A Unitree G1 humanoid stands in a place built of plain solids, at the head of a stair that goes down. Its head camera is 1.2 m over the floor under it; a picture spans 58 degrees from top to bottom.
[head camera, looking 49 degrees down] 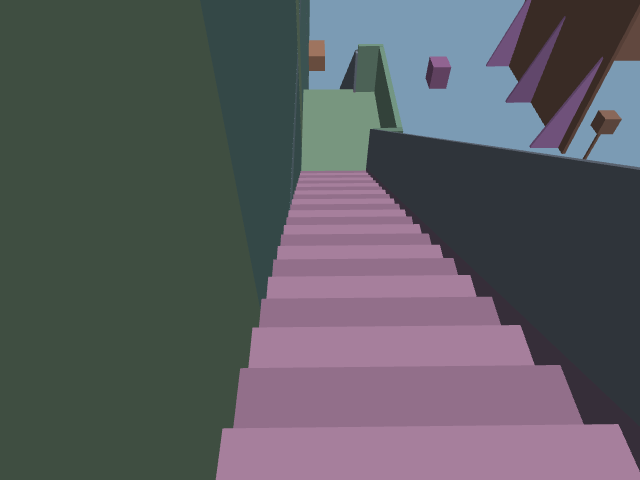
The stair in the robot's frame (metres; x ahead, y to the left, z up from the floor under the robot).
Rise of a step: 0.19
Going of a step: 0.28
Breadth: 1.23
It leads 1 degrees to the left of straight ahead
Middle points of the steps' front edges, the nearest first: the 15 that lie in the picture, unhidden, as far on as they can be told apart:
0.45 -0.31 -0.18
0.72 -0.31 -0.37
1.00 -0.31 -0.56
1.28 -0.30 -0.74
1.56 -0.30 -0.93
1.84 -0.30 -1.11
2.12 -0.29 -1.30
2.40 -0.29 -1.48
2.68 -0.29 -1.67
2.96 -0.29 -1.86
3.24 -0.28 -2.04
3.52 -0.28 -2.23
3.80 -0.28 -2.41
4.08 -0.27 -2.60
4.36 -0.27 -2.78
